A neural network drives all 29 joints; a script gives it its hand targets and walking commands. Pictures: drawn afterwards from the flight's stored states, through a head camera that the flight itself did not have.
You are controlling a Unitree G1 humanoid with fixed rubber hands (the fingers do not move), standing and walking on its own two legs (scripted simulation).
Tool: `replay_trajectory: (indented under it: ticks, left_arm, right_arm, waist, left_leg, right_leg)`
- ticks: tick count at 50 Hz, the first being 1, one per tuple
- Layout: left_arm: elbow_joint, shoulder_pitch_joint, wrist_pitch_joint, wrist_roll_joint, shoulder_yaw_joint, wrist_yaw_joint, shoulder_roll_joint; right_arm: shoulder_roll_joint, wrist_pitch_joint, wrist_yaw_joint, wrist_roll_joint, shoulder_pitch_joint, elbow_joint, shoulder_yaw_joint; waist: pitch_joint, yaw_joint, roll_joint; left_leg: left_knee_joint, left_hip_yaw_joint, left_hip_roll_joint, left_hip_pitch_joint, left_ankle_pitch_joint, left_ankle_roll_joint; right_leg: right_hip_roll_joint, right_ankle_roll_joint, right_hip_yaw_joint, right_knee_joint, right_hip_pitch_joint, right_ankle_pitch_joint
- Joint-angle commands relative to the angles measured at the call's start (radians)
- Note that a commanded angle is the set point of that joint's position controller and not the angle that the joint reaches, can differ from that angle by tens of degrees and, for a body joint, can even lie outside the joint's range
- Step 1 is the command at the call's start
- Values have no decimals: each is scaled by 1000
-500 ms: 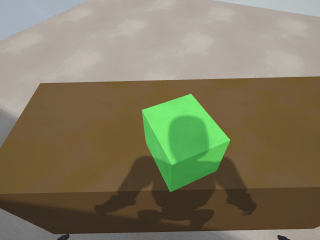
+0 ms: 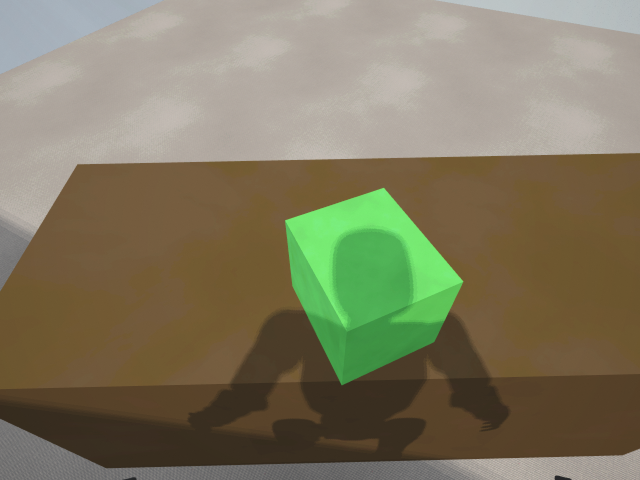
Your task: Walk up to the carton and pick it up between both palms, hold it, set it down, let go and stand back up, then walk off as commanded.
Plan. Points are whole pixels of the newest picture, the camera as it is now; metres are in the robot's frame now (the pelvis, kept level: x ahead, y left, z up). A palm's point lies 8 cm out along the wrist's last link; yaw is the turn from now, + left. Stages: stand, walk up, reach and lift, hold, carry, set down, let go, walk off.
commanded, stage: stand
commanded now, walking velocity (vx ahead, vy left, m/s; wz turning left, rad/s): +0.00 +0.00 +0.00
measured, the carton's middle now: (363, 284) +0.42 -0.04 -0.06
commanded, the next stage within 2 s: walk up in 1.06 s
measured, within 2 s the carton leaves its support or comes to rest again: neither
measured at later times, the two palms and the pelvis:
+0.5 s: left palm out of the picture +0.07 +0.31 -0.12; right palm out of the picture +0.09 -0.31 -0.11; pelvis +0.00 +0.00 +0.00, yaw +1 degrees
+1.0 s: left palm out of the picture +0.08 +0.31 -0.11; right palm out of the picture +0.10 -0.30 -0.11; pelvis +0.01 +0.00 +0.00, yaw +1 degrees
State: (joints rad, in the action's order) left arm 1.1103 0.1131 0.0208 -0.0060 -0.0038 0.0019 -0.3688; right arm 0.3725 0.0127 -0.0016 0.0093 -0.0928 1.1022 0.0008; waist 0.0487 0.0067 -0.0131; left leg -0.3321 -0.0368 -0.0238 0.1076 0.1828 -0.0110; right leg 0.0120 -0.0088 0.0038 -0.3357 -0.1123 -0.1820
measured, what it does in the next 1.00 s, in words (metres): stands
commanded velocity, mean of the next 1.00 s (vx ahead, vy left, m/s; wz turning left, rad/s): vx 0.00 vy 0.00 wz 0.00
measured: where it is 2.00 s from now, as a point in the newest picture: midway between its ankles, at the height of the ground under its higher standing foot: outside the picture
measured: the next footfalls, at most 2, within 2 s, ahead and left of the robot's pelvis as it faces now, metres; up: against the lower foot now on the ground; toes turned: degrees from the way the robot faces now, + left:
right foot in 1.50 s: +0.03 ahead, -0.19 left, +0.00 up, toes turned +4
left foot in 1.74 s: +0.02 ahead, +0.04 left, +0.00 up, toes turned +9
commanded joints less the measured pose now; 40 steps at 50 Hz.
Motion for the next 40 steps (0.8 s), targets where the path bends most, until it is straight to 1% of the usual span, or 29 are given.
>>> replay_trajectory:
  ticks: [1,4,5,6,7,8,9,10,11,12,13,14,15,17,20,23,24,25,26,27,28,29,31,33,34,35,37,39,40]
  left_arm:
    - [-47,-40,10,-5,-39,-17,-208]
    - [-46,-26,14,1,-36,-9,-186]
    - [-53,-38,17,11,-25,-10,-177]
    - [-59,-58,15,-15,-28,-10,-179]
    - [-38,-24,10,2,-33,-14,-178]
    - [-43,-13,8,6,-23,-11,-172]
    - [-44,-50,2,-9,-31,-7,-202]
    - [-40,-5,12,8,-41,-9,-210]
    - [-60,-74,8,6,-31,-10,-188]
    - [-47,-37,4,2,-31,-10,-187]
    - [-57,-61,10,1,-26,-7,-173]
    - [-51,-42,7,9,-34,-7,-198]
    - [-53,-56,8,-8,-42,-7,-213]
    - [-53,-58,15,-4,-26,-13,-162]
    - [-51,-68,9,-2,-41,-1,-206]
    - [-58,-27,8,-7,-39,-8,-172]
    - [-48,-53,8,-3,-28,-4,-157]
    - [-54,-71,13,2,-28,-6,-174]
    - [-48,-37,11,10,-38,-3,-169]
    - [-42,-42,12,0,-30,-5,-194]
    - [-59,-25,10,1,-34,-1,-165]
    - [-59,-59,17,-3,-38,-6,-198]
    - [-75,-73,5,-4,-34,-8,-181]
    - [-53,-38,13,-8,-42,-12,-186]
    - [-58,-43,8,-11,-29,-9,-159]
    - [-64,-38,11,3,-33,-9,-172]
    - [-49,-59,6,8,-40,-9,-173]
    - [-58,-47,6,-5,-48,-12,-206]
    - [-62,-30,8,0,-32,-11,-154]
  right_arm:
    - [189,23,11,-3,65,-57,34]
    - [183,17,9,0,39,-64,39]
    - [170,17,12,0,34,-60,25]
    - [176,18,8,-9,40,-63,32]
    - [208,26,6,12,48,-51,39]
    - [214,25,4,-1,63,-53,40]
    - [174,25,2,-2,43,-58,37]
    - [203,20,-5,-3,11,-44,40]
    - [162,18,8,-5,46,-56,28]
    - [206,22,4,2,61,-48,39]
    - [192,31,4,-4,51,-48,38]
    - [215,25,4,-6,45,-43,41]
    - [209,21,7,4,67,-59,51]
    - [189,32,0,12,80,-59,40]
    - [196,13,2,5,72,-55,43]
    - [214,18,6,7,26,-36,48]
    - [225,13,13,2,47,-41,57]
    - [173,19,8,3,44,-44,41]
    - [207,21,3,2,35,-48,45]
    - [170,13,-5,9,34,-53,38]
    - [178,19,3,6,60,-51,35]
    - [166,19,4,4,67,-61,35]
    - [194,19,13,7,83,-74,38]
    - [159,21,7,2,52,-59,34]
    - [200,24,7,-5,57,-53,44]
    - [194,27,1,3,39,-50,47]
    - [204,23,3,1,56,-60,48]
    - [165,20,9,5,64,-68,34]
    - [207,28,4,1,50,-65,50]
  waist:
    - [-46,-8,33]
    - [-74,12,28]
    - [-54,3,-44]
    - [-106,-24,-58]
    - [-51,1,43]
    - [-19,5,42]
    - [-46,-19,-19]
    - [-49,-9,19]
    - [-68,-8,-33]
    - [-75,2,49]
    - [-107,-6,-22]
    - [-83,0,6]
    - [-29,-2,-31]
    - [-56,-5,62]
    - [-53,-5,-7]
    - [-72,-6,-15]
    - [-23,-3,47]
    - [-74,-22,2]
    - [-62,1,61]
    - [-67,-20,51]
    - [-89,13,-56]
    - [-83,-6,-67]
    - [-80,-1,84]
    - [-92,-11,19]
    - [-73,-13,33]
    - [-91,-1,-35]
    - [-79,-13,-36]
    - [-48,5,-10]
    - [-104,-9,70]
  left_leg:
    - [50,91,-115,-7,-140,40]
    - [30,90,-117,15,-126,42]
    - [47,104,-115,18,-130,46]
    - [47,103,-117,-39,-139,44]
    - [47,81,-112,-10,-141,46]
    - [44,93,-111,23,-119,37]
    - [35,92,-118,6,-137,37]
    - [41,89,-118,-15,-115,36]
    - [40,86,-131,14,-128,41]
    - [54,104,-121,-9,-84,42]
    - [63,96,-126,-5,-78,41]
    - [58,95,-113,1,-105,42]
    - [68,101,-108,4,-137,36]
    - [47,85,-108,5,-116,31]
    - [54,105,-117,9,-111,28]
    - [50,95,-119,7,-86,43]
    - [55,92,-102,10,-81,36]
    - [68,98,-121,-4,-111,34]
    - [38,84,-112,19,-107,39]
    - [60,89,-109,21,-81,35]
    - [48,110,-124,-12,-113,43]
    - [59,115,-127,-14,-106,44]
    - [60,95,-102,11,-113,42]
    - [59,105,-112,-10,-172,38]
    - [50,88,-116,-10,-145,28]
    - [45,103,-111,-21,-145,35]
    - [49,102,-122,-20,-158,46]
    - [44,87,-118,-15,-213,32]
    - [44,94,-105,-12,-186,28]
  right_leg:
    - [118,37,-78,32,-18,117]
    - [128,34,-68,46,24,106]
    - [123,45,-67,33,11,111]
    - [109,28,-50,35,-6,139]
    - [126,29,-85,60,-7,133]
    - [129,31,-65,54,-6,139]
    - [137,37,-58,40,-5,135]
    - [129,37,-71,46,-11,113]
    - [135,33,-64,60,-8,73]
    - [135,36,-65,47,-4,83]
    - [133,29,-62,45,33,92]
    - [132,29,-69,51,19,101]
    - [112,28,-58,55,-3,109]
    - [127,20,-60,46,-7,113]
    - [113,20,-52,64,-17,61]
    - [137,40,-56,54,13,129]
    - [126,30,-67,59,-21,126]
    - [127,25,-46,34,-19,86]
    - [134,32,-70,62,6,84]
    - [128,28,-67,48,10,78]
    - [124,36,-43,59,22,88]
    - [124,32,-40,55,-1,92]
    - [146,31,-64,51,25,98]
    - [120,29,-52,47,17,136]
    - [127,18,-47,52,10,122]
    - [135,24,-53,42,33,131]
    - [143,37,-51,52,11,151]
    - [127,24,-52,48,12,170]
    - [136,13,-52,40,36,165]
